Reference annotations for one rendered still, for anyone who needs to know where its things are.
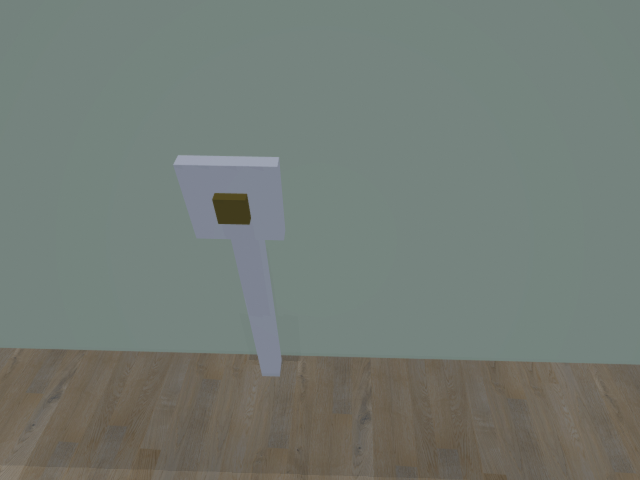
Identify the button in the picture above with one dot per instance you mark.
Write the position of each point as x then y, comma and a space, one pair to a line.
231, 208

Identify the panel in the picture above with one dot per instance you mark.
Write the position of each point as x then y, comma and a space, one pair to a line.
199, 178

